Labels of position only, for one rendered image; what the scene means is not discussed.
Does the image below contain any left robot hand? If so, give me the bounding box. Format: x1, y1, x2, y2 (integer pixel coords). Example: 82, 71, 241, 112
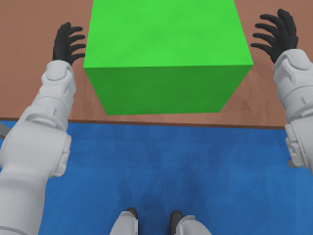
52, 22, 86, 66

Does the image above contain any robot left upper arm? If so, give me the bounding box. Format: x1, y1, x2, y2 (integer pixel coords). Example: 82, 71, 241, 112
0, 120, 72, 235

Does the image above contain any right robot hand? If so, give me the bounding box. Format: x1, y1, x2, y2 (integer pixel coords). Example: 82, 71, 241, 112
250, 9, 298, 64

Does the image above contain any robot right forearm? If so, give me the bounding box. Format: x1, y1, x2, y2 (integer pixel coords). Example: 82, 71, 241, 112
273, 49, 313, 124

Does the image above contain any carton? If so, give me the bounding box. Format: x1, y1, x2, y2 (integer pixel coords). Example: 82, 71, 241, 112
83, 0, 253, 116

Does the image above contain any left robot thigh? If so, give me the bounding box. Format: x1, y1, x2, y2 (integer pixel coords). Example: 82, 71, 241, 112
110, 215, 138, 235

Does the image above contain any robot left forearm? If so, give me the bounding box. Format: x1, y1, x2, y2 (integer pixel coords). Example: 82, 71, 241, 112
0, 60, 76, 168

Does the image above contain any robot thigh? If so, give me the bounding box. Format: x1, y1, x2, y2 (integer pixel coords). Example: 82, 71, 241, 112
177, 219, 211, 235
110, 215, 138, 235

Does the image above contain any table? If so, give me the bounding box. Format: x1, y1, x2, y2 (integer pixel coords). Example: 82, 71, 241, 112
0, 0, 313, 168

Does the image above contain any robot right upper arm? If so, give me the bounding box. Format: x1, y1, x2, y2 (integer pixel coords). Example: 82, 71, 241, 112
285, 116, 313, 176

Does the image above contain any right robot thigh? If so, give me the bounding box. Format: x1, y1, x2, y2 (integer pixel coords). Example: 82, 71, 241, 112
177, 219, 211, 235

